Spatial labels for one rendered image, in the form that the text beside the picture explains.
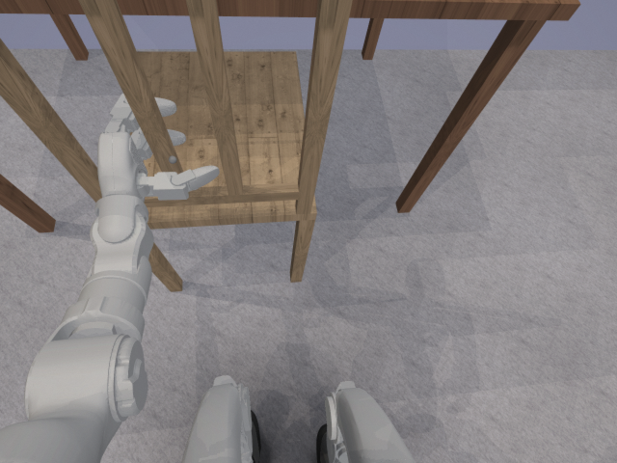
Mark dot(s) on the chair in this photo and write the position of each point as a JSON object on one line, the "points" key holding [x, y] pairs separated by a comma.
{"points": [[241, 111]]}

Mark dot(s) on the table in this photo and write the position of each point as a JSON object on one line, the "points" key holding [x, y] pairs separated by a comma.
{"points": [[525, 18]]}

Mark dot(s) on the right robot shin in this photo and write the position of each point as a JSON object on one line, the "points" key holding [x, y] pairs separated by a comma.
{"points": [[337, 452]]}

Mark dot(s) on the robot left thigh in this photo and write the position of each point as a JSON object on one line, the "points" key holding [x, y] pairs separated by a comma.
{"points": [[223, 415]]}

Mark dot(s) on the left robot hand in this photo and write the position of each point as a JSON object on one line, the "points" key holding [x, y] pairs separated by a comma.
{"points": [[120, 158]]}

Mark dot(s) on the left robot upper arm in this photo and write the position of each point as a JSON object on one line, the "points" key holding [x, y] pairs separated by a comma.
{"points": [[80, 392]]}

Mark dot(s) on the robot left forearm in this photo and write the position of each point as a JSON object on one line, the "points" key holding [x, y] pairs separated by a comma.
{"points": [[115, 292]]}

